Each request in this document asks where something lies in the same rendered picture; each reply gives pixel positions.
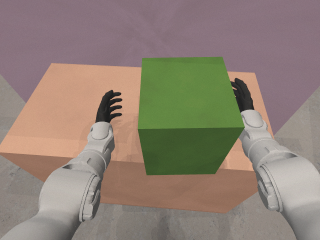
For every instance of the carton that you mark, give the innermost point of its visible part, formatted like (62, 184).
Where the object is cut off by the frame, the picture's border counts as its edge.
(189, 118)

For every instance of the robot right hand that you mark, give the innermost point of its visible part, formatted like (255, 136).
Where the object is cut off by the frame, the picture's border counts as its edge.
(243, 95)

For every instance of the robot left upper arm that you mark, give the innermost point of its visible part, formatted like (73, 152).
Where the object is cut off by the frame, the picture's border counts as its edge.
(69, 198)

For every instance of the pedestal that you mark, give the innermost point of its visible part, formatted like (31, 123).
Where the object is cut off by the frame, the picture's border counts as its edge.
(54, 124)

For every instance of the robot left hand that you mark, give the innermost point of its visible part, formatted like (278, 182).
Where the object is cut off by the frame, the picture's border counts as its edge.
(104, 110)

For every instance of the robot right forearm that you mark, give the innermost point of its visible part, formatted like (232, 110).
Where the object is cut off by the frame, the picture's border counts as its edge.
(258, 144)

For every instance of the robot left forearm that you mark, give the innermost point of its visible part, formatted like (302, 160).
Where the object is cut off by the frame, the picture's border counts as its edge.
(96, 155)

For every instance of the robot right upper arm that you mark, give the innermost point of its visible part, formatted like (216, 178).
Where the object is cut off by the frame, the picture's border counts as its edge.
(292, 187)

